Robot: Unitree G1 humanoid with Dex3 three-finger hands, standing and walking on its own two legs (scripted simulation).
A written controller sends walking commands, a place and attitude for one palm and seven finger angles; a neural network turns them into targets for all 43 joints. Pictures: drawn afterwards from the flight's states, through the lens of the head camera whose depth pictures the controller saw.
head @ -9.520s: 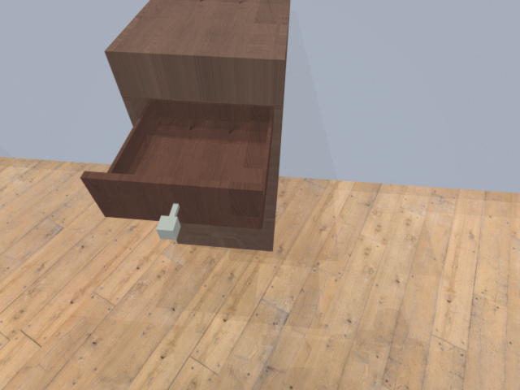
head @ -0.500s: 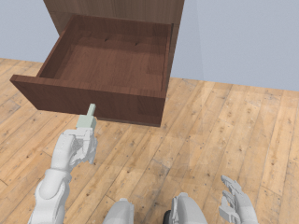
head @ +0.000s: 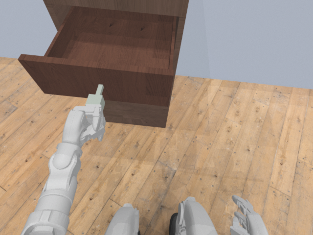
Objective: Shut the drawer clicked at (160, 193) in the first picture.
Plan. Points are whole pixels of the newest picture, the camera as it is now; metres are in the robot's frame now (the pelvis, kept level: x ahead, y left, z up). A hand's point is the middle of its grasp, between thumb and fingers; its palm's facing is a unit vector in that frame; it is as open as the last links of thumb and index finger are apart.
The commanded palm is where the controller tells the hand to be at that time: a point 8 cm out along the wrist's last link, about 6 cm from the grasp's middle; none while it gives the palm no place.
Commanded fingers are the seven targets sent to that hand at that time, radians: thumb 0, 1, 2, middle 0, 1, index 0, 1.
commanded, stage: push the drawer shut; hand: left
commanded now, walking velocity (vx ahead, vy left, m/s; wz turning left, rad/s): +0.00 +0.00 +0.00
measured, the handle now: (97, 97) +0.46 +0.17 +0.03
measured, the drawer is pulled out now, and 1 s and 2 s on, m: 0.24 0.11 0.00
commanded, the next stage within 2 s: none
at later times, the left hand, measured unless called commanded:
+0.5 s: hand (109, 106) +0.43 +0.14 +0.03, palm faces -0.10 -0.99 -0.07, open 3.1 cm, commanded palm +0.43 +0.18 +0.03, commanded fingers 0.00 0.90 0.90 -1.40 -1.60 -1.40 -1.60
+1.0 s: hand (113, 87) +0.49 +0.13 +0.03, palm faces -0.10 -0.99 -0.05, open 3.2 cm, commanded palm +0.48 +0.18 +0.03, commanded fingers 0.00 0.90 0.90 -1.40 -1.60 -1.40 -1.60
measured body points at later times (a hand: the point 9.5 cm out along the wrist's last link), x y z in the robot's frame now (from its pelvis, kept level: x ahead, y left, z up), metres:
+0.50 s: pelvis +0.01 +0.00 +0.00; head +0.13 +0.01 +0.43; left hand +0.43 +0.19 +0.03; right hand +0.10 -0.26 -0.12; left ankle +0.01 +0.09 -0.63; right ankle +0.07 -0.11 -0.63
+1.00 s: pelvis +0.00 -0.01 -0.01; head +0.15 +0.00 +0.42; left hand +0.49 +0.18 +0.03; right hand +0.05 -0.27 -0.12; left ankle +0.01 +0.09 -0.63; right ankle +0.07 -0.11 -0.63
